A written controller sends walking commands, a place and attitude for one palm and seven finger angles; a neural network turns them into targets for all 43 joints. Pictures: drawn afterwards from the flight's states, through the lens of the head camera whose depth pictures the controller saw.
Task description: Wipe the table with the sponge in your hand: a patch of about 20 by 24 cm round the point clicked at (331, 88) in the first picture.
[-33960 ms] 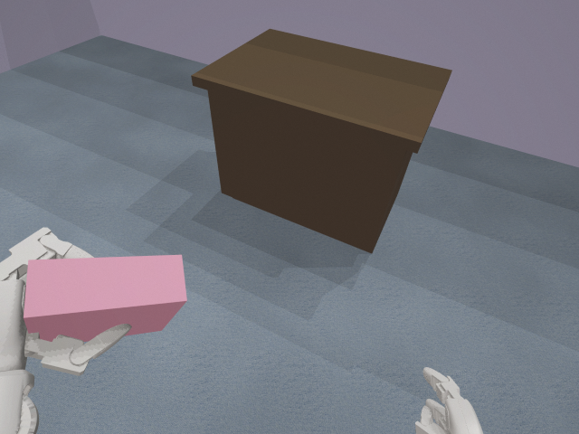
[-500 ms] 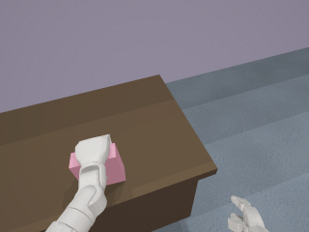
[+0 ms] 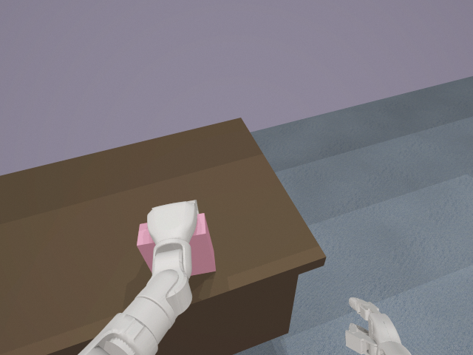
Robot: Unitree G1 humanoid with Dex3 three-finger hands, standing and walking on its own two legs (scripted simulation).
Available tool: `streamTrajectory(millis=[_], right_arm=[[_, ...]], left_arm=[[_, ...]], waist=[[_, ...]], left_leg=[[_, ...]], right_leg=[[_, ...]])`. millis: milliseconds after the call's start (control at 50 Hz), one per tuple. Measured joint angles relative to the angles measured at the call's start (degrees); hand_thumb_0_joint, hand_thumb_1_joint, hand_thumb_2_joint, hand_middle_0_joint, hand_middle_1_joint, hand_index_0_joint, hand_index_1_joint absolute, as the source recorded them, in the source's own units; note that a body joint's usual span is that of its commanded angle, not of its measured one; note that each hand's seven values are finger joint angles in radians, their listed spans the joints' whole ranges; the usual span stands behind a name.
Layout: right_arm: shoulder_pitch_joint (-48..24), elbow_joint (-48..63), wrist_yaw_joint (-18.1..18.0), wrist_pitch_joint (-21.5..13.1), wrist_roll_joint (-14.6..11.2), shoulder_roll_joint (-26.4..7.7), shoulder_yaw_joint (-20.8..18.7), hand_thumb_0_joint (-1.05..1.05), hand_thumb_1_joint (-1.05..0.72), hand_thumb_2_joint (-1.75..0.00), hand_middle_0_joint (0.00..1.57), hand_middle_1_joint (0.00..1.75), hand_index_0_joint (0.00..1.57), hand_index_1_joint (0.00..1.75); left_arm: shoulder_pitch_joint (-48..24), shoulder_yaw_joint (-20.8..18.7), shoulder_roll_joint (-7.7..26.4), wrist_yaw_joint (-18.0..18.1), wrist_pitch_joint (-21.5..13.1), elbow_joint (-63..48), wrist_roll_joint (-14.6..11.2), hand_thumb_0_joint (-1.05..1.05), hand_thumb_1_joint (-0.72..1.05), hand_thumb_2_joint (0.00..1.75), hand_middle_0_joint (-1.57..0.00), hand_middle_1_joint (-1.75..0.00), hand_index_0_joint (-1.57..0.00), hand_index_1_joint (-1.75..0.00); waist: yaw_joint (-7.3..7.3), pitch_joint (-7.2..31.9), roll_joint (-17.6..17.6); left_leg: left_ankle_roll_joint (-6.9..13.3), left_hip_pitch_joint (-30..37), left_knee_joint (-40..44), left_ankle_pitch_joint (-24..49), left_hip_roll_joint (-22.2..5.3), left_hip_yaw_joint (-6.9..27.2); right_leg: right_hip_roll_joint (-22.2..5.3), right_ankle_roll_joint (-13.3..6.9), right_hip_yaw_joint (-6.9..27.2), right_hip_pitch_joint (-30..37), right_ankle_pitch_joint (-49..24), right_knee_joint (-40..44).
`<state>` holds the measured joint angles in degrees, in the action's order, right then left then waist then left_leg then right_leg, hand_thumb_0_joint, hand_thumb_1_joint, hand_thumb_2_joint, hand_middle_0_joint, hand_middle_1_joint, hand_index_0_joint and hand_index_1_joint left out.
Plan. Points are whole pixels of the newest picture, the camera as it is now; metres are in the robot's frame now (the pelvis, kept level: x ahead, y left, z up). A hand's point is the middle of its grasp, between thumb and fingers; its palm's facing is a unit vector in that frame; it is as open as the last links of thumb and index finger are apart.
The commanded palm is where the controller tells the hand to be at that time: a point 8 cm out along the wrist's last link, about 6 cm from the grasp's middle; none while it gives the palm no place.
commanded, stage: wipe forward along the third lane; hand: left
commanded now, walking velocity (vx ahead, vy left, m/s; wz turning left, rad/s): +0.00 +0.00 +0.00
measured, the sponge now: (182, 255) +0.31 +0.17 -0.04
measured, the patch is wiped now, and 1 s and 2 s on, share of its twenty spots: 0.65 0.70 1.00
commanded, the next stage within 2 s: wipe back along the third lane in 1.72 s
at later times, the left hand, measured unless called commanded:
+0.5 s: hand (182, 224) +0.35 +0.17 +0.01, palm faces -0.07 -0.03 -1.00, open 9.6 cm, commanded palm +0.33 +0.17 +0.04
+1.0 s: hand (178, 207) +0.40 +0.19 +0.01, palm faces -0.09 -0.02 -1.00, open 9.6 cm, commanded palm +0.38 +0.20 +0.04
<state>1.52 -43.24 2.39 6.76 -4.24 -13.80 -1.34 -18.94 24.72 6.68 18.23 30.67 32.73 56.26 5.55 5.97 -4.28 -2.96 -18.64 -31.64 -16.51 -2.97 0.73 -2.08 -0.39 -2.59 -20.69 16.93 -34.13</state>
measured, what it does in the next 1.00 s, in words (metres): stands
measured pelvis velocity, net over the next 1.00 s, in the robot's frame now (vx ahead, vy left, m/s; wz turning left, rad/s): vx -0.02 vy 0.01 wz -0.04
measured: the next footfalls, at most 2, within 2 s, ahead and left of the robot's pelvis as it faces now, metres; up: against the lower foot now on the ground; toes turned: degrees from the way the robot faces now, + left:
none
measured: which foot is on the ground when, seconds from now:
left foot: down 0.00-1.00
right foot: down 0.00-1.00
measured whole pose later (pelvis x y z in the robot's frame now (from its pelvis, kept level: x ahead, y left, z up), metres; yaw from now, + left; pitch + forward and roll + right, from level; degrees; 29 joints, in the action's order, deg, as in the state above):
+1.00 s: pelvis -0.02 +0.01 -0.01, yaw -2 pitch +11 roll +0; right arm 8.8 -46.9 -0.5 4.8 -3.2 -14.1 -1.2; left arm -42.2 10.4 10.5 23.2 24.3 62.7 55.7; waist -0.8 7.2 -2.1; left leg -2.3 -29.6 -34.9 -15.9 -3.6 -1.3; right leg -1.3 0.3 -0.2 -32.0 14.4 -35.6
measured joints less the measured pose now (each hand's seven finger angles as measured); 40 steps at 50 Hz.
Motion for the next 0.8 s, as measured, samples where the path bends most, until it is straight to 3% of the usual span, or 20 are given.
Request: streamTrajectory(millis=[200,360,800], right_arm=[[0.0,-0.8,0.0,0.6,0.0,0.1,0.2,0.01,-0.91,-0.90,0.19,0.30,0.19,0.30],[-0.1,-1.4,-1.7,0.2,0.2,0.1,0.8,0.01,-0.91,-0.90,0.19,0.30,0.19,0.30],[6.8,-3.3,-3.3,-0.7,0.9,-0.3,0.3,0.01,-0.91,-0.89,0.20,0.30,0.20,0.30]], left_arm=[[-0.7,-1.2,-1.0,1.5,-0.2,2.4,-0.5,0.00,-0.48,1.11,-0.76,-1.42,-0.77,-1.42],[-6.2,-4.2,-1.2,1.4,-0.3,8.4,0.1,-0.01,-0.49,1.11,-0.78,-1.39,-0.79,-1.39],[-19.5,-12.5,2.5,3.8,-4.8,25.1,-0.5,0.00,-0.51,1.12,-0.80,-1.37,-0.81,-1.38]], waist=[[-0.55,0.0,0.7],[-1.67,-0.5,1.5],[-5.36,0.9,2.0]], left_leg=[[0.0,0.6,0.6,0.4,-0.3,-0.5],[0.0,-1.2,0.5,1.1,-0.4,-0.5],[0.3,-8.8,-2.5,0.7,-0.7,-1.7]], right_leg=[[0.4,-0.2,0.5,0.2,-0.5,0.3],[0.4,-0.2,0.6,-1.7,-1.3,0.3],[0.9,0.3,2.0,-9.3,-2.2,-1.4]])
